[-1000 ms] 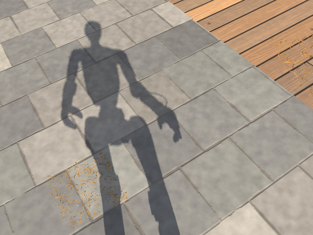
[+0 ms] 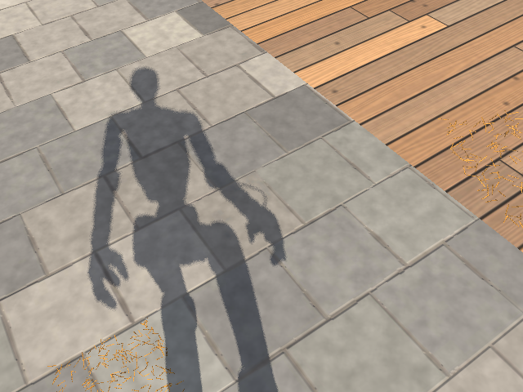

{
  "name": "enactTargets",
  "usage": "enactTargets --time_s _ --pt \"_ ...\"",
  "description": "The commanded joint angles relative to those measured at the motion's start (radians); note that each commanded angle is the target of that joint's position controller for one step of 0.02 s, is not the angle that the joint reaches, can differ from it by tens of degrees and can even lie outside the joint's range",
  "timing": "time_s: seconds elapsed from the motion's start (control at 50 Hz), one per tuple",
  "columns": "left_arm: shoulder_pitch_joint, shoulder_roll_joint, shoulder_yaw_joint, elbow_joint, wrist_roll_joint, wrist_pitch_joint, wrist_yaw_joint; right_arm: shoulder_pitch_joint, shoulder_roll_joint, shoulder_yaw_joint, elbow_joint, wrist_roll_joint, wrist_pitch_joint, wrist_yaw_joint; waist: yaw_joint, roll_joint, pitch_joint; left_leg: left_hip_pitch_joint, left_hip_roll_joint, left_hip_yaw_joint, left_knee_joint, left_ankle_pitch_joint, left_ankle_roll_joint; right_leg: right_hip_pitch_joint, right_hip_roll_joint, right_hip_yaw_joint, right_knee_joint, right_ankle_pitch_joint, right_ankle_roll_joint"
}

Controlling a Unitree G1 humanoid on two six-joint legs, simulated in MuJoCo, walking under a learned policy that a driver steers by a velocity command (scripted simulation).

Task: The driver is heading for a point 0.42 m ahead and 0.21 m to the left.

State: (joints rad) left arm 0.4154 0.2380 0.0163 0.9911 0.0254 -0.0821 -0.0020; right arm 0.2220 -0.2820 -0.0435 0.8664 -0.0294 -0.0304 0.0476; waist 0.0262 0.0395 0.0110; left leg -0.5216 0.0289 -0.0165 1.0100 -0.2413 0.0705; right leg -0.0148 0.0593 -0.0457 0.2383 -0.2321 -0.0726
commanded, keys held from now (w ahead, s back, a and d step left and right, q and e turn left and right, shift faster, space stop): w+q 0.42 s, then no key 0.58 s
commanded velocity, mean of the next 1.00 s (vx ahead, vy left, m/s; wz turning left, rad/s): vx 0.30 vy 0.00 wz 0.28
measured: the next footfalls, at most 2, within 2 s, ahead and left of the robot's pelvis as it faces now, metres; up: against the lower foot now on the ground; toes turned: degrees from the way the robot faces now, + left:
left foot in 0.28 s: +0.31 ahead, +0.10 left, +0.00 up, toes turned +11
right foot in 0.76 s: +0.57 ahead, +0.03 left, +0.00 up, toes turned +18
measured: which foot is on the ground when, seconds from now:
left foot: up 0.00-0.26, down 0.28-0.78, up 0.80-1.00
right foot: down 0.00-0.28, up 0.30-0.74, down 0.76-1.00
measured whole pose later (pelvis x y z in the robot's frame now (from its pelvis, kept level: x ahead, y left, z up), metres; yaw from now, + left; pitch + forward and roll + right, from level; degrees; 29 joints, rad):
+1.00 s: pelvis +0.43 +0.06 -0.01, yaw +19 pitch -1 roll +0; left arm 0.21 0.20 -0.01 0.92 0.02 -0.03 0.02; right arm 0.22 -0.23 -0.02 0.96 -0.02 0.04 -0.02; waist 0.00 0.02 0.07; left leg -0.28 -0.03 -0.07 0.77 -0.48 -0.01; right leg -0.30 0.05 -0.05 0.41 -0.10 -0.08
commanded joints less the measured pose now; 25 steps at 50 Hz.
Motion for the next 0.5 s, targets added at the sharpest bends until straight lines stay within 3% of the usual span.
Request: enactTargets --time_s 0.02,0.1,0.16,0.2,0.22,0.24,0.26,0.28,0.3,0.32,0.34,0.36,0.38,0.42,0.46,0.5 --pt "0.058 0.115 0.019 -0.009 -0.005 -0.020 0.007 -0.095 -0.042 -0.004 -0.074 0.001 -0.003 0.005 0.009 -0.103 0.086 -0.242 0.009 -0.009 0.017 0.076 -0.026 0.082 -0.257 0.121 -0.123 0.321 -0.080" --pt "0.041 0.096 0.008 0.001 -0.005 -0.021 0.011 -0.230 -0.007 0.018 -0.129 -0.001 -0.004 0.010 0.022 -0.113 0.127 -0.182 0.000 0.073 -0.204 0.182 -0.035 0.019 -0.229 -0.001 -0.134 0.435 -0.068" --pt "0.062 0.115 0.008 0.024 -0.005 -0.024 0.018 -0.282 -0.004 0.027 -0.160 -0.001 -0.005 0.012 0.026 -0.118 0.133 -0.091 -0.018 0.139 -0.352 0.190 0.009 0.055 -0.260 -0.047 -0.107 0.605 -0.056" --pt "0.042 0.140 0.013 0.024 -0.004 -0.022 0.027 -0.218 -0.028 0.018 -0.146 -0.003 -0.007 0.005 -0.017 -0.135 0.080 0.010 -0.070 0.174 -0.390 0.146 0.054 0.111 -0.273 -0.086 0.024 0.932 -0.038" --pt "0.027 0.155 0.019 0.019 0.000 -0.016 0.032 -0.136 -0.046 0.009 -0.122 -0.006 -0.010 0.002 -0.056 -0.146 0.027 0.087 -0.101 0.184 -0.392 0.107 0.076 0.132 -0.278 -0.104 0.152 1.065 -0.033" --pt "0.010 0.172 0.025 0.010 0.005 -0.006 0.036 -0.007 -0.067 -0.003 -0.081 -0.007 -0.014 -0.002 -0.108 -0.156 -0.046 0.207 -0.127 0.176 -0.409 0.076 0.100 0.126 -0.284 -0.112 0.326 1.106 -0.030" --pt "-0.004 0.181 0.029 -0.002 0.003 0.000 0.035 0.140 -0.098 -0.022 -0.031 -0.014 -0.018 -0.008 -0.172 -0.134 -0.124 0.402 -0.134 0.141 -0.473 0.079 0.133 0.032 -0.267 -0.127 0.549 0.972 -0.020" --pt "0.005 0.150 0.023 -0.032 0.004 -0.003 0.028 0.261 -0.178 -0.051 -0.009 -0.023 -0.015 -0.024 -0.207 -0.027 -0.214 0.614 0.052 -0.112 -0.505 -0.070 0.193 -0.172 -0.214 -0.139 0.868 0.575 -0.006" --pt "0.047 0.060 0.013 -0.083 -0.014 -0.013 0.006 0.197 -0.256 -0.073 -0.038 -0.010 -0.001 -0.029 -0.106 0.217 -0.299 0.860 0.314 -0.726 -0.652 -0.062 0.363 -0.585 0.021 -0.046 1.249 -0.261 0.047" --pt "-0.052 0.149 0.028 -0.111 -0.001 -0.026 0.001 0.158 -0.241 -0.080 -0.037 0.025 0.007 -0.028 -0.135 0.062 -0.262 0.825 0.298 -0.737 -0.735 -0.110 0.373 -0.714 -0.032 0.115 1.286 -0.194 0.029" --pt "-0.123 0.146 0.026 -0.137 -0.008 -0.039 -0.003 0.099 -0.187 -0.067 -0.041 0.027 0.007 -0.035 -0.108 0.003 -0.121 0.681 0.280 -0.589 -0.756 -0.060 0.338 -0.733 -0.090 0.117 1.218 -0.100 0.024" --pt "-0.128 0.136 0.025 -0.139 -0.007 -0.045 -0.002 0.074 -0.131 -0.055 -0.034 0.024 0.003 -0.036 -0.064 -0.082 -0.026 0.520 0.242 -0.489 -0.781 0.072 0.295 -0.677 -0.128 0.105 1.111 -0.060 0.028" --pt "-0.139 0.124 0.024 -0.146 0.006 -0.031 0.001 0.051 -0.108 -0.048 -0.032 0.022 -0.006 -0.038 -0.031 -0.100 0.008 0.418 0.188 -0.413 -0.786 0.174 0.264 -0.613 -0.152 0.112 1.038 -0.063 0.041" --pt "-0.107 0.097 0.019 -0.149 0.028 0.012 -0.003 0.045 -0.094 -0.041 -0.031 0.024 -0.024 -0.040 0.008 -0.074 0.001 0.323 0.129 -0.315 -0.798 0.298 0.244 -0.527 -0.162 0.101 0.954 -0.078 0.070" --pt "-0.110 0.079 0.017 -0.157 0.024 0.036 -0.004 0.068 -0.111 -0.043 -0.023 0.026 -0.040 -0.039 0.018 -0.061 0.011 0.289 0.108 -0.232 -0.786 0.555 0.232 -0.521 -0.156 0.065 0.880 -0.049 0.095" --pt "-0.162 0.074 0.016 -0.180 0.020 0.044 -0.004 0.104 -0.117 -0.041 -0.012 0.025 -0.042 -0.038 0.005 -0.041 0.016 0.292 0.079 -0.161 -0.757 0.782 0.186 -0.532 -0.146 0.035 0.786 0.031 0.109"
